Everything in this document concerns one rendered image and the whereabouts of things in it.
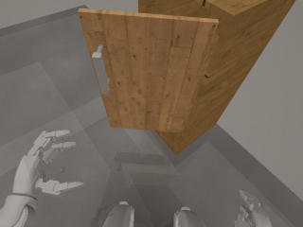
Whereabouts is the robot right thigh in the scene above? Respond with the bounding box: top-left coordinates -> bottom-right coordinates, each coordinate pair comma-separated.
173,210 -> 206,227

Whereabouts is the handle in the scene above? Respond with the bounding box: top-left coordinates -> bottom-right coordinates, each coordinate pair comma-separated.
92,44 -> 110,95

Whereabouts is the robot left forearm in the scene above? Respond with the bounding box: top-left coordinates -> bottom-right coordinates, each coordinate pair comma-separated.
0,193 -> 39,227

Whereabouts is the robot right hand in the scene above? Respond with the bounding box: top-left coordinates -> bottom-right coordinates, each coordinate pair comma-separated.
234,189 -> 273,227

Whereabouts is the cupboard door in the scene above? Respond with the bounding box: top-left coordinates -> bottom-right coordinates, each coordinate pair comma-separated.
78,8 -> 219,132

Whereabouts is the robot thigh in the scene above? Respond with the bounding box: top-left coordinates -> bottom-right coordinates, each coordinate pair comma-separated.
173,210 -> 206,227
102,204 -> 134,227

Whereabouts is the robot left hand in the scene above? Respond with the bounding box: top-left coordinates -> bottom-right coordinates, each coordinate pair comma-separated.
12,130 -> 85,198

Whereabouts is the robot left thigh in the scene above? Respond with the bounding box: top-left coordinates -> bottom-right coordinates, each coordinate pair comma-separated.
102,204 -> 134,227

